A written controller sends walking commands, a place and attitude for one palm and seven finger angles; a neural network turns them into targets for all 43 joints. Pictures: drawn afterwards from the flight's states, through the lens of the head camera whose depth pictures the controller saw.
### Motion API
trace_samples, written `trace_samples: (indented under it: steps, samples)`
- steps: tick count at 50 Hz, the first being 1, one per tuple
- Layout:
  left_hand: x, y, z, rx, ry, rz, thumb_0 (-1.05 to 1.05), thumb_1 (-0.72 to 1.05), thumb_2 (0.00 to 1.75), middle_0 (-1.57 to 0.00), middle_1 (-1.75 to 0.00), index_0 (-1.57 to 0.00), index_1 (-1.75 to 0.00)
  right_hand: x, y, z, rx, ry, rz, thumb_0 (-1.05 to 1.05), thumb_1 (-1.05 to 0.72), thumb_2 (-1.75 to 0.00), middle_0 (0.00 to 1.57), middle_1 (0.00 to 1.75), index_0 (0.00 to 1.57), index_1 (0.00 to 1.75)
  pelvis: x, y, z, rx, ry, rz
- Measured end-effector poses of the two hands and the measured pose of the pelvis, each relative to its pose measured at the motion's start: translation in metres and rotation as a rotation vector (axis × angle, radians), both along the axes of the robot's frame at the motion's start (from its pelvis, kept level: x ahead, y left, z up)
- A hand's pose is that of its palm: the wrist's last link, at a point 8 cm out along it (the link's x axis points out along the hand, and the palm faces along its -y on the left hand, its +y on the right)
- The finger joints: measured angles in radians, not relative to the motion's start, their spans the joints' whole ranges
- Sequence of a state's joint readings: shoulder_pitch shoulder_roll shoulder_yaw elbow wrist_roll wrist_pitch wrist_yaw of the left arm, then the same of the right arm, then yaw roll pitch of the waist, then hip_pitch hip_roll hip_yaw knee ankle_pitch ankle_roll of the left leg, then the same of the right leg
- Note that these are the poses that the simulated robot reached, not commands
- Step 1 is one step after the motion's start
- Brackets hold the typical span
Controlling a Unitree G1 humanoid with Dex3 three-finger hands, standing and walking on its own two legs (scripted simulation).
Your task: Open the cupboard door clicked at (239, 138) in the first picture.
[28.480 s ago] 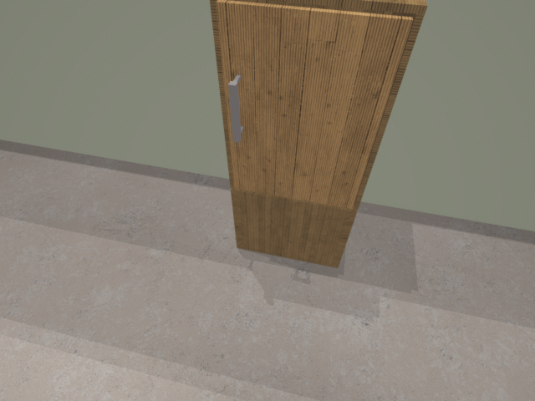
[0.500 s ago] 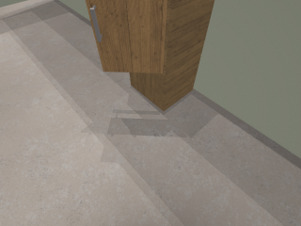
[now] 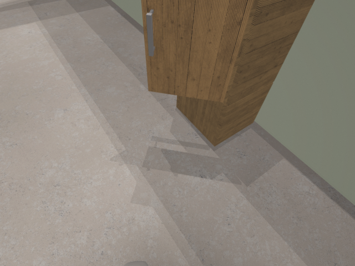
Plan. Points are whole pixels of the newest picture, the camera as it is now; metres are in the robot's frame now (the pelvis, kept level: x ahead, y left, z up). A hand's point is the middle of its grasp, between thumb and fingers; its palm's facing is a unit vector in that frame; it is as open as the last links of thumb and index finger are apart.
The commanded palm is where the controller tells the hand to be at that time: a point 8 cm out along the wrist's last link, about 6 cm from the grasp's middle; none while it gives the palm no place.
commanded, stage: take the last steps up to it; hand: left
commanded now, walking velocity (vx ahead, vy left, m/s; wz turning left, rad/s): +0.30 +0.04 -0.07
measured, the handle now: (151, 33) +0.95 +0.20 +0.01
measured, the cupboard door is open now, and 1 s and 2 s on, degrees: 45 45 45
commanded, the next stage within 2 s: come to a stop and stand still in 0.74 s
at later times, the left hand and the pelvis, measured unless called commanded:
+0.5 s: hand (123, 217) +0.24 +0.17 -0.13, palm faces +0.04 -0.97 -0.24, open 7.2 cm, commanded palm none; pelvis +0.18 -0.02 +0.02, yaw -1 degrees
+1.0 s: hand (117, 180) +0.36 +0.22 -0.17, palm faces +0.04 -0.99 -0.16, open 7.4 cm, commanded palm none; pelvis +0.34 +0.05 +0.01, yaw -2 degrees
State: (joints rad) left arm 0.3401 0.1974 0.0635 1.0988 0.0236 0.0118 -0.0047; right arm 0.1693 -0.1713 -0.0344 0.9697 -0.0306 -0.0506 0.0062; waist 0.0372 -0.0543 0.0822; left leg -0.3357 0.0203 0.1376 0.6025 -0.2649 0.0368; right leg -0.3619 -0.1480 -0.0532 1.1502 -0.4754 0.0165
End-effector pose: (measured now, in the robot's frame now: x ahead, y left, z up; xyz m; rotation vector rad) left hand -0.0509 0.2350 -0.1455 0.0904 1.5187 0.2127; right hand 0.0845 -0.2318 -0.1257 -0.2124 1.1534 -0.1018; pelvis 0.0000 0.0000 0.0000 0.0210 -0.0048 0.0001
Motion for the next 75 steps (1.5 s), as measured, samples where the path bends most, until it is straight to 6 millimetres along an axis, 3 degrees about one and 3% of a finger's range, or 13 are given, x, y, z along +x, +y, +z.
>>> trace_samples:
  steps: [5,11,15,17,21,29,36,41,46,51,58,66,75]
  samples:
    - [0.103,0.013,0.019,0.023,-0.188,-0.063,0.01,0.91,0.9,-0.19,-0.3,-0.19,-0.3,-0.009,0.006,0.002,0.008,0.064,-0.061,-0.01,-0.94,-0.9,0.2,0.3,0.2,0.3,0.03,0.008,0.013,0.004,-0.004,-0.011]
    - [0.218,0.002,0.039,0.038,-0.365,-0.148,0.0,0.91,0.9,-0.19,-0.3,-0.19,-0.29,-0.024,0.004,-0.009,0.048,0.197,-0.123,-0.01,-0.92,-0.9,0.2,0.3,0.2,0.3,0.074,0.004,0.014,0.027,-0.004,-0.025]
    - [0.278,-0.014,0.039,0.051,-0.429,-0.2,0.0,0.91,0.9,-0.19,-0.3,-0.19,-0.3,-0.024,-0.001,-0.024,0.082,0.278,-0.165,0.0,-0.91,-0.9,0.2,0.3,0.2,0.3,0.11,-0.009,0.004,0.038,-0.006,-0.037]
    - [0.295,-0.021,0.038,0.054,-0.448,-0.206,0.0,0.91,0.9,-0.19,-0.3,-0.19,-0.3,-0.017,-0.005,-0.029,0.093,0.312,-0.175,0.0,-0.91,-0.9,0.2,0.3,0.2,0.3,0.125,-0.015,0.001,0.022,-0.013,-0.033]
    - [0.296,-0.031,0.04,0.043,-0.398,-0.166,0.0,0.91,0.9,-0.2,-0.3,-0.19,-0.3,0.023,-0.013,-0.019,0.09,0.308,-0.169,0.0,-0.91,-0.9,0.2,0.3,0.2,0.3,0.152,-0.02,0.012,0.013,-0.012,-0.025]
    - [0.271,-0.015,0.041,0.052,-0.203,-0.078,-0.01,0.95,0.9,-0.2,-0.3,-0.2,-0.3,0.146,-0.013,0.002,0.077,0.161,-0.117,0.0,-0.91,-0.9,0.19,0.3,0.19,0.3,0.21,-0.016,0.026,0.008,0.016,-0.02]
    - [0.252,-0.007,0.023,-0.017,-0.026,0.012,0.0,0.92,0.9,-0.2,-0.3,-0.2,-0.3,0.264,0.017,0.007,0.056,0.043,-0.02,0.0,-0.91,-0.9,0.19,0.3,0.19,0.3,0.268,0.012,0.018,-0.011,0.008,-0.015]
    - [0.27,0.011,-0.001,-0.06,0.067,0.015,0.0,0.91,0.9,-0.2,-0.3,-0.2,-0.3,0.326,0.043,0.002,0.013,-0.064,-0.003,0.0,-0.9,-0.9,0.19,0.3,0.2,0.3,0.307,0.039,-0.001,-0.021,-0.005,-0.033]
    - [0.343,0.03,0.001,-0.042,-0.031,-0.033,0.01,0.91,0.9,-0.2,-0.3,-0.19,-0.3,0.325,0.059,0.006,0.005,-0.019,-0.041,-0.01,-0.91,-0.9,0.2,0.3,0.2,0.3,0.329,0.05,0.007,-0.011,-0.006,-0.042]
    - [0.419,0.039,0.008,-0.013,-0.161,-0.083,0.01,0.92,0.9,-0.2,-0.3,-0.19,-0.3,0.315,0.051,0.007,-0.028,0.062,-0.083,-0.02,-0.94,-0.9,0.2,0.3,0.2,0.3,0.344,0.052,0.013,-0.019,-0.002,-0.043]
    - [0.482,0.044,0.021,0.051,-0.252,-0.156,0.01,0.92,0.9,-0.19,-0.3,-0.19,-0.3,0.294,0.03,-0.002,-0.019,0.143,-0.158,-0.01,-0.92,-0.9,0.2,0.3,0.2,0.3,0.354,0.036,0.011,-0.031,0.0,-0.058]
    - [0.495,0.024,0.029,0.084,-0.299,-0.196,0.0,0.91,0.9,-0.2,-0.3,-0.19,-0.3,0.272,0.003,-0.012,0.003,0.213,-0.205,0.0,-0.91,-0.9,0.2,0.3,0.2,0.3,0.351,0.019,0.009,-0.016,0.006,-0.048]
    - [0.469,0.018,0.013,-0.001,-0.286,-0.143,0.0,0.9,0.9,-0.2,-0.3,-0.2,-0.3,0.271,0.019,-0.001,-0.014,0.178,-0.161,0.0,-0.9,-0.9,0.19,0.3,0.2,0.3,0.342,0.031,0.008,-0.03,0.007,-0.037]
